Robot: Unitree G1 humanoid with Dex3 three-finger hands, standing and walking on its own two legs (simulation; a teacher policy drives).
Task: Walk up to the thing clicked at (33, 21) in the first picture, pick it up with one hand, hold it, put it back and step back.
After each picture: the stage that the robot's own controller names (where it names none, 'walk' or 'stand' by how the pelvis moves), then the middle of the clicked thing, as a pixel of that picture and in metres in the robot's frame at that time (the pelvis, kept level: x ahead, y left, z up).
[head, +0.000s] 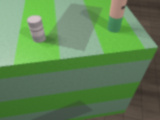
stand; (36, 29) +0.67 +0.23 +0.04
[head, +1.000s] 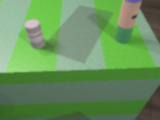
walk; (35, 34) +0.59 +0.25 +0.05
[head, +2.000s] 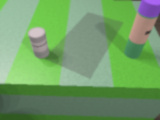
stand; (39, 43) +0.54 +0.20 +0.05
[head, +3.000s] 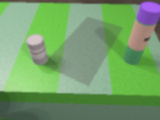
stand; (37, 50) +0.51 +0.21 +0.04
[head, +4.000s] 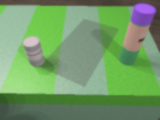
stand; (34, 51) +0.51 +0.23 +0.03
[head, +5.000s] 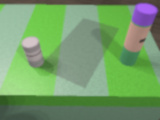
stand; (33, 52) +0.50 +0.22 +0.03
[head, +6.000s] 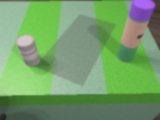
rise first; (29, 51) +0.49 +0.25 +0.04
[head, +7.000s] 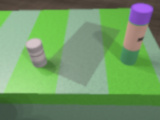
go down; (36, 53) +0.51 +0.25 +0.04
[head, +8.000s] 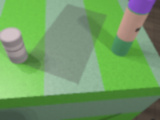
go down; (14, 46) +0.49 +0.23 +0.06
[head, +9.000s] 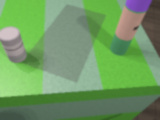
approach; (13, 45) +0.49 +0.23 +0.06
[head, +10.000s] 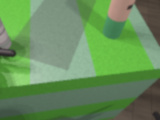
close in; out of the picture +0.50 +0.25 +0.10
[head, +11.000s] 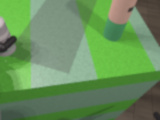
lift; out of the picture +0.49 +0.24 +0.09
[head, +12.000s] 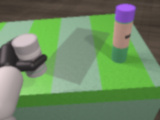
lift; (31, 56) +0.35 +0.16 +0.21
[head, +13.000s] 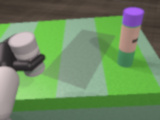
hold; (28, 55) +0.34 +0.17 +0.22
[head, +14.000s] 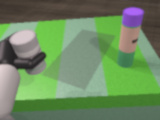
hold; (29, 53) +0.34 +0.17 +0.23
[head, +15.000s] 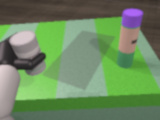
hold; (29, 54) +0.34 +0.17 +0.23
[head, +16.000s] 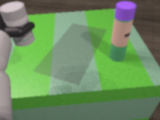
crouch; (18, 25) +0.44 +0.19 +0.25
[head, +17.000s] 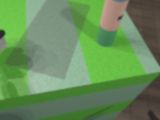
lower; out of the picture +0.50 +0.25 +0.11
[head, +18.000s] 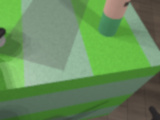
lower; out of the picture +0.51 +0.24 +0.10
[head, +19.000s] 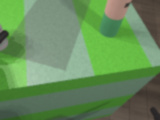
lower; out of the picture +0.50 +0.24 +0.10
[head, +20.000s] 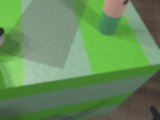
lower; out of the picture +0.51 +0.25 +0.10
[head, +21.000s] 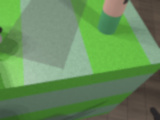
rest; out of the picture +0.51 +0.25 +0.10
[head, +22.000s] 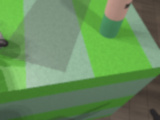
withdraw; out of the picture +0.51 +0.25 +0.10
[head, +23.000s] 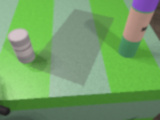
sink last; (22, 46) +0.48 +0.24 +0.08
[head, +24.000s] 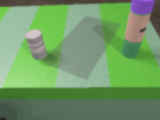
stand; (36, 45) +0.54 +0.24 +0.07
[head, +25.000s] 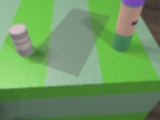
stand; (21, 40) +0.53 +0.25 +0.08
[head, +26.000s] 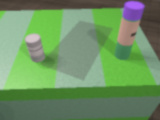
stand; (35, 48) +0.56 +0.23 +0.04
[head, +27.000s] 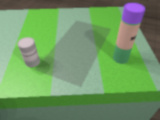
stand; (29, 52) +0.52 +0.24 +0.03
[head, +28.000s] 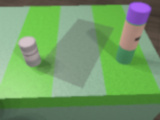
stand; (30, 52) +0.51 +0.24 +0.03
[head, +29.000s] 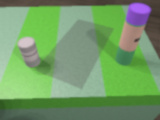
stand; (29, 52) +0.51 +0.24 +0.03
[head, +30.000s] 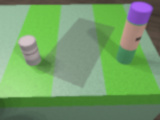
stand; (30, 51) +0.51 +0.24 +0.03
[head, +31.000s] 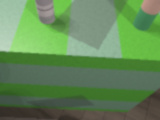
walk; (45, 7) +0.63 +0.16 +0.06
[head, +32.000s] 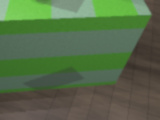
walk; out of the picture +0.82 +0.28 +0.06
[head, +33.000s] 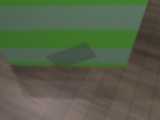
stand; out of the picture +1.15 +0.21 +0.06
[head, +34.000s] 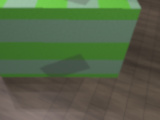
stand; out of the picture +1.13 +0.21 +0.04
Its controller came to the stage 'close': yes
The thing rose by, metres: 0.20
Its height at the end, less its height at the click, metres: +0.00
